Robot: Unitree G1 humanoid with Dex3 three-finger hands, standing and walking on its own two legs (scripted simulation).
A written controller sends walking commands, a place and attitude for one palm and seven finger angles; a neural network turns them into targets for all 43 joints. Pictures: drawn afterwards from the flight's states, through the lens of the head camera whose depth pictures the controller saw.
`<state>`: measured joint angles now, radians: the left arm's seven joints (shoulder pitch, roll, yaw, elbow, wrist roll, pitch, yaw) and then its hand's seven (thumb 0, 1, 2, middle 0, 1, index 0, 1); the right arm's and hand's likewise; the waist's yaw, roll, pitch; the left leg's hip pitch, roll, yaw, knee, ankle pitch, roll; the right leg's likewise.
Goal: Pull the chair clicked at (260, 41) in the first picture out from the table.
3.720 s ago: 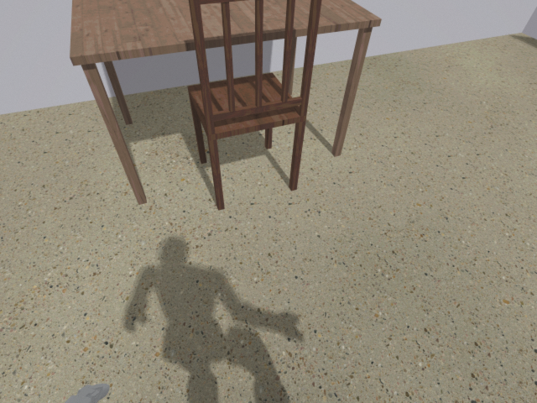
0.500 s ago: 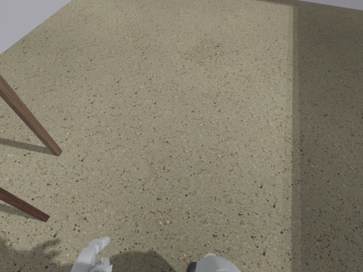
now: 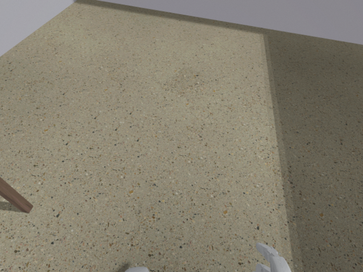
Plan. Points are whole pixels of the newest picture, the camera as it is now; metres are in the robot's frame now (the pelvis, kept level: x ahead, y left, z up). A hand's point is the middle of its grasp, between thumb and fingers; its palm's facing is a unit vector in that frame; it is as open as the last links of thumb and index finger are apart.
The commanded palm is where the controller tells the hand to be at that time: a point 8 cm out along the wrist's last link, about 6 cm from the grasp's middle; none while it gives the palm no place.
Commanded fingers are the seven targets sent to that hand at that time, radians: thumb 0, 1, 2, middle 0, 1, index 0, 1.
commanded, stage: turn to face it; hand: left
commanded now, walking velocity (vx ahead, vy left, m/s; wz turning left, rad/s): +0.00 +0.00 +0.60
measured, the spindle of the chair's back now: out of the picture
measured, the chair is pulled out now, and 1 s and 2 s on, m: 0.00 0.00 0.00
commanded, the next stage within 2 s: none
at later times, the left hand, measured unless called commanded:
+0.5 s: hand out of the picture +0.13 +0.17 -0.13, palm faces +0.22 -0.94 -0.26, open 7.4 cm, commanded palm none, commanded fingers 0.00 0.90 0.90 -0.20 -0.30 -0.20 -0.30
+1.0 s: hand out of the picture -0.14 +0.17 -0.18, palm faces +0.60 -0.75 -0.26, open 7.4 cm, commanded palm none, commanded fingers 0.00 0.90 0.90 -0.20 -0.30 -0.20 -0.30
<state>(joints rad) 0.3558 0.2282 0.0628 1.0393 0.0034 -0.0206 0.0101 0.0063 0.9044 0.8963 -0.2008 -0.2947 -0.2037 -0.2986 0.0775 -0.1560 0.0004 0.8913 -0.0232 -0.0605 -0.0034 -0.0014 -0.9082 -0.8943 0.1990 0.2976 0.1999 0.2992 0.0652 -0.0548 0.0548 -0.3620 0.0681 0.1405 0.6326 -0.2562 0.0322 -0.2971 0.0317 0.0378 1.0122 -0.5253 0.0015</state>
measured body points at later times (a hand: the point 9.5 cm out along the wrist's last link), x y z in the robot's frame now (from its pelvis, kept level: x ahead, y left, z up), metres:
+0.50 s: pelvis +0.03 -0.04 +0.01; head +0.06 -0.06 +0.46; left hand +0.11 +0.22 -0.11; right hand +0.07 -0.27 -0.16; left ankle +0.02 +0.09 -0.68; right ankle +0.05 -0.12 -0.73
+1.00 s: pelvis -0.01 -0.02 +0.00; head +0.01 +0.03 +0.44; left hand -0.17 +0.21 -0.16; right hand +0.27 -0.14 -0.11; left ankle -0.06 +0.07 -0.73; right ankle +0.04 -0.14 -0.69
